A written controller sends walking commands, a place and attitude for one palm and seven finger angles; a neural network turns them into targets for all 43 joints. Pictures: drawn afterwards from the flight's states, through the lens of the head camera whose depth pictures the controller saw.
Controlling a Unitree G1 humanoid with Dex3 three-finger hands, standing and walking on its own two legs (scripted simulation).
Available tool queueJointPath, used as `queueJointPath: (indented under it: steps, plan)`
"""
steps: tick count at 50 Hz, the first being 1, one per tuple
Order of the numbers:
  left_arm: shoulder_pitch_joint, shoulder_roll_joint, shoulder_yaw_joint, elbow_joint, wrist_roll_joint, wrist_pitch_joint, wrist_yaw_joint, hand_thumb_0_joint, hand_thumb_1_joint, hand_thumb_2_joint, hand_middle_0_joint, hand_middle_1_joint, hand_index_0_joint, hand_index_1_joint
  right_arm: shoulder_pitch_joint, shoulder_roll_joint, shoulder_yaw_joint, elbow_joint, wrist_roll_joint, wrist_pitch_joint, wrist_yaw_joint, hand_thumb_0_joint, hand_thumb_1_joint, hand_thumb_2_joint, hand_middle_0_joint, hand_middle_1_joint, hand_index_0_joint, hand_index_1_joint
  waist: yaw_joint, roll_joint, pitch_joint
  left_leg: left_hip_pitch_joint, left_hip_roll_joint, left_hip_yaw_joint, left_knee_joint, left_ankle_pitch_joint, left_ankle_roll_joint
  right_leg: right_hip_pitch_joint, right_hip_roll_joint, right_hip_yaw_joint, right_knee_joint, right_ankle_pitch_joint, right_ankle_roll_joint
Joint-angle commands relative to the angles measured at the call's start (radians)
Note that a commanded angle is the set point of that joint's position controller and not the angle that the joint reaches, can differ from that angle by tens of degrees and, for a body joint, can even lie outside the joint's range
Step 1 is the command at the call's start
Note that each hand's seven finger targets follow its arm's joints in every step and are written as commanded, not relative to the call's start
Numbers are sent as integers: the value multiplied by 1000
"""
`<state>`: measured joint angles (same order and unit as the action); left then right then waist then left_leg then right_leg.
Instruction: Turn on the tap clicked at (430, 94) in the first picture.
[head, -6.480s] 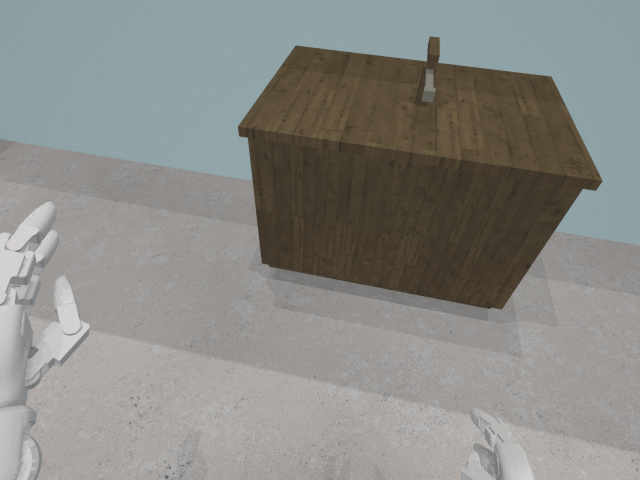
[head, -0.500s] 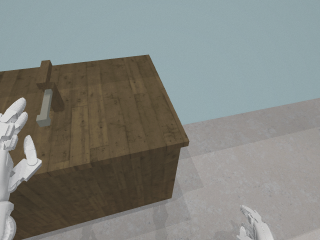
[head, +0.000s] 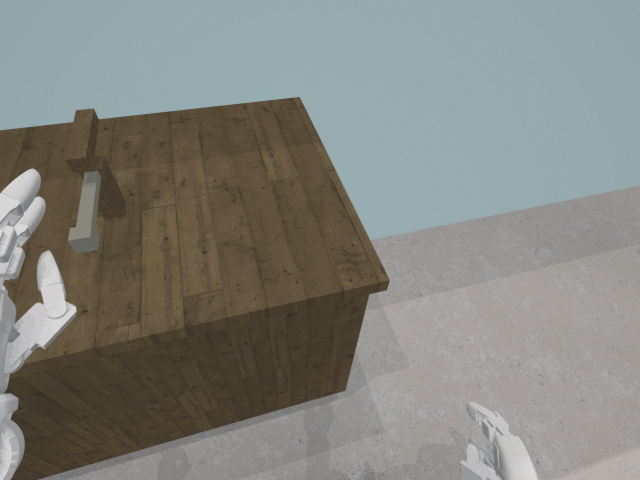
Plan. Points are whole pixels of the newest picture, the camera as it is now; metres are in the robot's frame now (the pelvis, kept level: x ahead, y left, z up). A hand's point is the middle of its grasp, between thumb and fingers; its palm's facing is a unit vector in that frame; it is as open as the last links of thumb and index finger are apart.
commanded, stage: shuffle to correct the standing spot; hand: left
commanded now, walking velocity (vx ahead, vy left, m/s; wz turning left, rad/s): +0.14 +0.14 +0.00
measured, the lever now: (84, 239) +0.40 +0.37 +0.05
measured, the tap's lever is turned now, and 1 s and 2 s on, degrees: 0 0 0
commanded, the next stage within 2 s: come to a stop and stand still in 0.54 s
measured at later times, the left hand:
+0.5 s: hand (37, 280) +0.25 +0.29 +0.17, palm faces +0.34 -0.82 -0.45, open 7.4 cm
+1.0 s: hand (28, 246) +0.28 +0.31 +0.18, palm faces +0.33 -0.86 -0.40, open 7.4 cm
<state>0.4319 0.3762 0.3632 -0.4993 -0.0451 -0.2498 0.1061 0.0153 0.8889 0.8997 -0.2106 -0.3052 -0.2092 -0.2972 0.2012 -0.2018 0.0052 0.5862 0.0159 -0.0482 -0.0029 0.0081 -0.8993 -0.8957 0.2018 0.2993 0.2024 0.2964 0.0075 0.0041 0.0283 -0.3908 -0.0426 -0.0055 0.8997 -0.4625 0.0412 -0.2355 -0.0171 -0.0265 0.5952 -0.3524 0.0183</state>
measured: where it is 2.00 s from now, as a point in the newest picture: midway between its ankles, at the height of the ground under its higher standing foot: outside the picture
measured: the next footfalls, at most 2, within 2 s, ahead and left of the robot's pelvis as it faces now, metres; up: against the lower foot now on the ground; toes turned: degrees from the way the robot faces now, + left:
left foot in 0.06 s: +0.10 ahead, +0.19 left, +0.00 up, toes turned +1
right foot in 0.54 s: +0.08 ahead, -0.02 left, +0.00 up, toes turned -1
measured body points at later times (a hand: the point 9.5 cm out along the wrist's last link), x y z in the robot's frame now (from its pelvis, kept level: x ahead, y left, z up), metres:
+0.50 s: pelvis +0.02 +0.05 +0.00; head +0.04 +0.05 +0.45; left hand +0.23 +0.33 +0.19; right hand +0.17 -0.18 -0.09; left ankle +0.04 +0.16 -0.73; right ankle +0.00 -0.06 -0.71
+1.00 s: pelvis +0.06 +0.08 +0.01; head +0.08 +0.09 +0.46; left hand +0.25 +0.35 +0.20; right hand +0.22 -0.14 -0.07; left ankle +0.06 +0.19 -0.72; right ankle +0.05 -0.02 -0.72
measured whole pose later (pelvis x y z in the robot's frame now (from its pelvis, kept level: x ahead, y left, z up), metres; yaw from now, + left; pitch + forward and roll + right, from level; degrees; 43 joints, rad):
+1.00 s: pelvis +0.06 +0.08 +0.01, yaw -2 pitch +0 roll -1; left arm 0.50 0.37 0.36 -0.54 -0.06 -0.19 0.12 0.02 0.89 0.90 -0.21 -0.30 -0.21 -0.30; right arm 0.19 -0.16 0.04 0.60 0.01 -0.10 -0.03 0.01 -0.90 -0.90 0.20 0.30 0.20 0.30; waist -0.01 0.00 0.02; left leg -0.26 0.02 -0.01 0.54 -0.28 0.00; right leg -0.23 0.04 -0.05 0.48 -0.26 -0.04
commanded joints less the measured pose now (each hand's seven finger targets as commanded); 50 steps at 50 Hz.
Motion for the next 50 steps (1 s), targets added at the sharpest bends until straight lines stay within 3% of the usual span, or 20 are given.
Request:
queueJointPath:
  steps: [1, 3, 5, 9, 11, 12, 14, 17, 19, 22, 25, 27, 29, 31, 34, 35, 38, 41, 46, 50]
  plan:
    - [-52, 160, 119, -270, 0, -46, 39, 0, 900, 900, -200, -300, -200, -300, -63, -92, -45, -131, 1, -30, -12, 0, -900, -900, 200, 300, 200, 300, -42, 64, -118, 214, 42, -1, -351, 187, -16, -112, -176, 105, -32, 250, -111]
    - [-61, 168, 122, -293, -2, -55, 39, 0, 900, 900, -200, -300, -200, -300, -77, -129, -67, -153, 5, -66, -33, 0, -900, -900, 200, 300, 200, 300, -24, 281, -121, 298, 185, -213, -505, 273, 64, -220, 1, -21, 216, -28, -28]
    - [-60, 193, 151, -222, 2, -41, 33, 0, 900, 900, -200, -300, -200, -300, -83, -123, -64, -157, -2, -84, -34, 0, -900, -900, 200, 300, 200, 300, -17, 256, -68, 81, 264, -354, -603, 129, 164, -168, 4, -1, 351, -182, -21]
    - [-75, 175, 145, -211, 12, -53, 29, 0, 900, 900, -200, -300, -200, -300, -93, -122, -47, -135, 2, -111, -26, 0, -900, -900, 200, 300, 200, 300, 13, 94, -113, -50, 161, -128, -373, 270, 90, 137, -35, 4, -111, 71, -37]
    - [-34, 184, 139, -167, 3, -46, 30, 0, 900, 900, -200, -300, -200, -300, -80, -112, -57, -142, 6, -104, -15, 0, -900, -900, 200, 300, 200, 300, -8, -233, -133, -161, -5, 20, -28, 88, -5, 196, -307, 406, -284, 213, -167]
    - [-20, 145, 109, -169, -14, -43, 26, 0, 900, 900, -200, -300, -200, -300, -65, -136, -84, -146, 12, -97, -7, 0, -900, -900, 200, 300, 200, 300, -2, -302, -70, -213, 20, -6, 99, 26, -26, 159, -386, 496, -315, 257, -233]
    - [5, 159, 137, -175, -7, -48, 36, 0, 900, 900, -200, -300, -200, -300, -60, -114, -58, -120, 7, -82, 0, 0, -900, -900, 200, 300, 200, 300, -13, -161, -50, -159, 113, -102, 15, -12, -7, 76, -367, 354, -223, 359, -217]
    - [20, 149, 134, -182, 4, -51, 42, 0, 900, 900, -200, -300, -200, -300, -61, -85, -47, -105, 2, -78, -23, 0, -900, -900, 200, 300, 200, 300, -32, 31, -133, 225, 22, 44, -445, 263, -7, -37, -137, 42, 13, 299, -83]
    - [-28, 169, 128, -241, 7, -56, 41, 0, 900, 900, -200, -300, -200, -300, -57, -127, -73, -137, 3, -97, -33, 0, -900, -900, 200, 300, 200, 300, -21, 234, -153, 366, 236, -247, -523, 478, 105, -248, -5, -31, 289, -71, -15]
    - [-58, 187, 133, -235, 9, -37, 28, 0, 900, 900, -200, -300, -200, -300, -79, -111, -56, -126, -12, -112, -35, 0, -900, -900, 200, 300, 200, 300, -15, 200, -88, 204, 291, -341, -554, 474, 194, -260, -27, 3, 372, -192, -21]
    - [-31, 167, 133, -234, 13, -44, 31, 0, 900, 900, -200, -300, -200, -300, -80, -124, -52, -125, 5, -123, -23, 0, -900, -900, 200, 300, 200, 300, 12, 113, -150, 58, 185, -106, -378, 459, 97, 72, -24, -42, -78, 28, -35]
    - [6, 201, 151, -211, 8, -46, 35, 0, 900, 900, -200, -300, -200, -300, -86, -103, -45, -133, 5, -113, -21, 0, -900, -900, 200, 300, 200, 300, -4, -118, -198, -139, 37, 12, -105, 206, 24, 288, -200, 223, -238, 217, -122]
    - [17, 155, 127, -187, -17, -33, 27, 0, 900, 900, -200, -300, -200, -300, -53, -138, -89, -139, 12, -102, -13, 0, -900, -900, 200, 300, 200, 300, 0, -270, -73, -208, 46, -27, 118, -6, -25, 102, -400, 524, -355, 35, -263]
    - [-15, 185, 162, -208, -12, -27, 36, 0, 900, 900, -200, -300, -200, -300, -61, -110, -57, -116, 10, -81, -10, 0, -900, -900, 200, 300, 200, 300, -20, -132, -40, -117, 126, -93, -35, -32, -5, -4, -369, 369, -264, 145, -234]
    - [-30, 141, 111, -188, -5, -32, 43, 0, 900, 900, -200, -300, -200, -300, -63, -88, -40, -107, 2, -86, -39, 0, -900, -900, 200, 300, 200, 300, -31, 69, -109, 257, 38, 31, -466, 266, -14, -98, -111, 31, -16, 159, -93]
    - [-65, 145, 105, -216, -5, -36, 46, 0, 900, 900, -200, -300, -200, -300, -68, -122, -59, -119, -1, -97, -47, 0, -900, -900, 200, 300, 200, 300, -20, 196, -116, 317, 175, -166, -535, 379, 32, -171, -30, -17, 134, 101, -43]
    - [-93, 164, 99, -201, 3, -14, 29, 0, 900, 900, -200, -300, -200, -300, -89, -97, -47, -128, -15, -106, -45, 0, -900, -900, 200, 300, 200, 300, -7, 182, -95, 245, 311, -348, -599, 593, 119, -220, -13, 36, 323, -142, -18]
    - [-75, 180, 115, -293, 13, -11, 36, 0, 900, 900, -200, -300, -200, -300, -101, -93, -30, -138, -6, -122, -34, 0, -900, -900, 200, 300, 200, 300, 8, 145, -153, 236, 235, -134, -470, 734, 59, -26, -15, -4, -41, 23, -26]
    - [89, 146, 123, -195, -22, 20, 38, 0, 900, 900, -200, -300, -200, -300, -70, -114, -54, -142, 5, -109, -34, 0, -900, -900, 200, 300, 200, 300, -17, -57, -180, 139, 89, -43, -370, 409, -38, 142, -100, 152, -210, 463, -99]
    - [27, 162, 124, -189, -23, 19, 48, 0, 900, 900, -200, -300, -200, -300, -89, -106, -33, -137, -2, -88, -51, 0, -900, -900, 200, 300, 200, 300, -12, 49, -182, 190, 127, -58, -458, 473, -26, 128, -73, 103, -195, 445, -61]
